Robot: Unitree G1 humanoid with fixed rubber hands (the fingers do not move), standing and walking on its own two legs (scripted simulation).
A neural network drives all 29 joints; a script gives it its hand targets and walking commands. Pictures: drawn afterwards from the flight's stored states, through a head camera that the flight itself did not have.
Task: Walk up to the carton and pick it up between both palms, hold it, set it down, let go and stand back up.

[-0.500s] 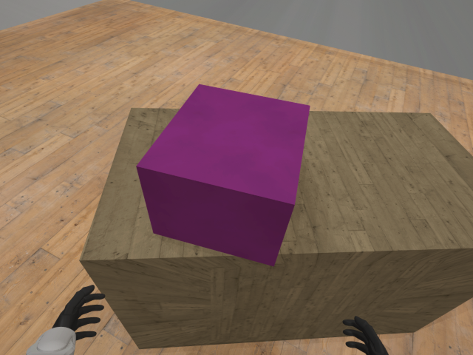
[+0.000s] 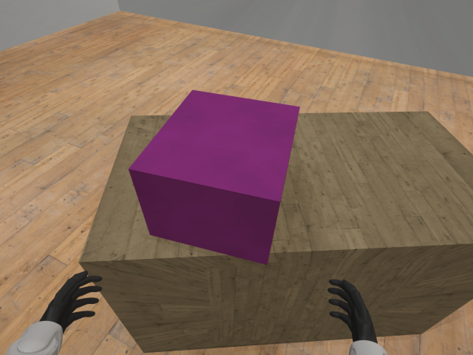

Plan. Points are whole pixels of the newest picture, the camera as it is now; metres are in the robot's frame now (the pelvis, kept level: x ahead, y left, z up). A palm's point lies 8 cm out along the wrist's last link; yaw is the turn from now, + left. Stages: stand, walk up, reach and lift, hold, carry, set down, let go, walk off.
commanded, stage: reach and lift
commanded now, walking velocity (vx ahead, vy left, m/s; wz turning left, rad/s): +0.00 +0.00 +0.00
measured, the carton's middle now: (226, 169) +0.52 +0.02 +0.02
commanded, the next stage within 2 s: none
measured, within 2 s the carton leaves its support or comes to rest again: neither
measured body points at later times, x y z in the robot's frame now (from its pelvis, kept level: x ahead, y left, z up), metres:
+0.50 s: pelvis +0.03 +0.01 +0.00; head +0.03 +0.03 +0.45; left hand +0.27 +0.30 +0.01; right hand +0.23 -0.17 -0.01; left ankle +0.00 +0.15 -0.73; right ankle +0.05 -0.12 -0.73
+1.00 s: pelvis +0.04 +0.01 +0.00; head +0.04 +0.04 +0.45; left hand +0.32 +0.30 +0.03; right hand +0.29 -0.16 +0.03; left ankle +0.00 +0.15 -0.73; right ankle +0.05 -0.12 -0.73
